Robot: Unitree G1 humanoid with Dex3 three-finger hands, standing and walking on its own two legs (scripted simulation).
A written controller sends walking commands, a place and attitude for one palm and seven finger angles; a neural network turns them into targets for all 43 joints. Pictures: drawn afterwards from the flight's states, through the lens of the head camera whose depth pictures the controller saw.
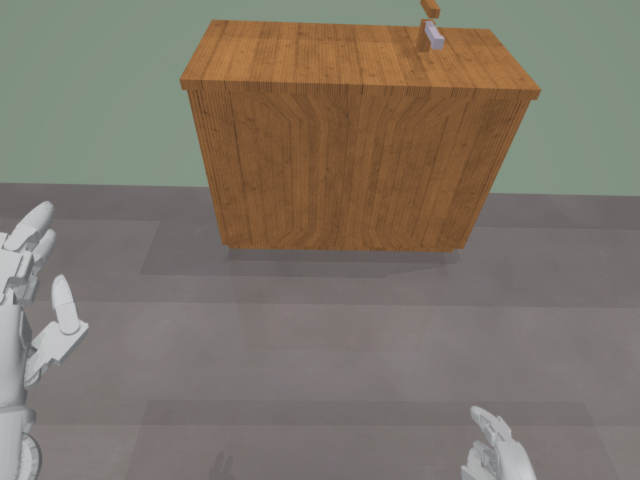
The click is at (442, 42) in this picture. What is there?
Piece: tap's lever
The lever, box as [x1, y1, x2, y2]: [431, 36, 444, 49]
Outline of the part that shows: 433,36 431,47 441,49 444,38 442,36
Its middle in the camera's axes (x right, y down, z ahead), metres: +0.33 -0.55 +1.08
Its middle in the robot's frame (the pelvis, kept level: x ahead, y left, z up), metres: +1.20 -0.25 +0.08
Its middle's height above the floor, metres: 0.85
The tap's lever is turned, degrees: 0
